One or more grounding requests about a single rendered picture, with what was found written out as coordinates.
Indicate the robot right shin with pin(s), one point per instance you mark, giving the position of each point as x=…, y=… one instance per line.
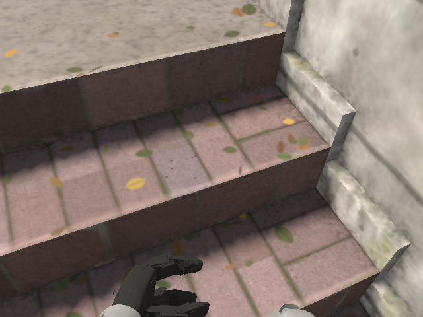
x=290, y=306

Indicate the left robot hand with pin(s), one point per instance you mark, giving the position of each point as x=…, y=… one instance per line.
x=138, y=288

